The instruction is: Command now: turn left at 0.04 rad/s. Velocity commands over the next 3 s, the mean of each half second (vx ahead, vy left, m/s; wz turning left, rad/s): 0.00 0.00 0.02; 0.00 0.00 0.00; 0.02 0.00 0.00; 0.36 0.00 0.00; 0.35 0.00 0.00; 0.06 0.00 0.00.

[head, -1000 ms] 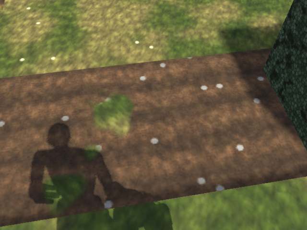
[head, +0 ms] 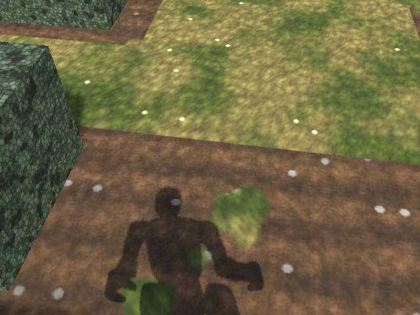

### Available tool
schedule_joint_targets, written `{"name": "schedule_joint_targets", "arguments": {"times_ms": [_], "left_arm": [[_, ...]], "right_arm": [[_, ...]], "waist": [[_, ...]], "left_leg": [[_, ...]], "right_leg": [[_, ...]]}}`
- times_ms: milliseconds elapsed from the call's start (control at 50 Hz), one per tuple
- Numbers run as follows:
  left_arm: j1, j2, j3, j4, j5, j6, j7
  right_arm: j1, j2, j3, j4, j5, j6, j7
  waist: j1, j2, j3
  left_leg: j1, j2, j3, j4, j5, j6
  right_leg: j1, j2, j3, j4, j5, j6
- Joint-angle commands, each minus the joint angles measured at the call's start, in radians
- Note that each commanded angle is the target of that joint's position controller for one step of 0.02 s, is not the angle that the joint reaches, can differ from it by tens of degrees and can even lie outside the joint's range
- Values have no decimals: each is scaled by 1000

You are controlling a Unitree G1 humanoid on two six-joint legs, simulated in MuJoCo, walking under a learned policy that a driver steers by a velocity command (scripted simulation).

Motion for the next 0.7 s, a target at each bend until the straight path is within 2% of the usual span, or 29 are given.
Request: {"name": "schedule_joint_targets", "arguments": {"times_ms": [20,260,700], "left_arm": [[-5,114,21,-25,-2,-14,10],[21,100,13,70,-6,-11,28],[87,63,1,179,-8,-2,41]], "right_arm": [[-10,-100,-28,-37,1,-9,-9],[30,-106,-30,71,6,-21,-27],[96,-77,-5,210,10,-32,-32]], "waist": [[-5,-19,-33],[-2,-1,-7],[-4,-2,18]], "left_leg": [[38,79,-83,-85,146,16],[36,73,-61,-93,143,-5],[24,66,-34,-102,135,-11]], "right_leg": [[-27,-20,20,-70,162,-20],[-18,0,9,-84,138,-27],[-27,23,-5,-92,133,-31]]}}
Next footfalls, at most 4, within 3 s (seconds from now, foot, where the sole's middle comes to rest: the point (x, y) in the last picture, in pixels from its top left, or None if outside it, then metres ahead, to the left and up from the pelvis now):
2.08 left None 0.33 0.05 -0.77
2.56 right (281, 301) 0.62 -0.21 -0.93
2.92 left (219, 296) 0.64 0.02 -0.93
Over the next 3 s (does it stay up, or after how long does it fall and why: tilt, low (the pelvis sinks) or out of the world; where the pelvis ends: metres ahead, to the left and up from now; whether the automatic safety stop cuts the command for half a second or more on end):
stays up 0.56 -0.14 -0.16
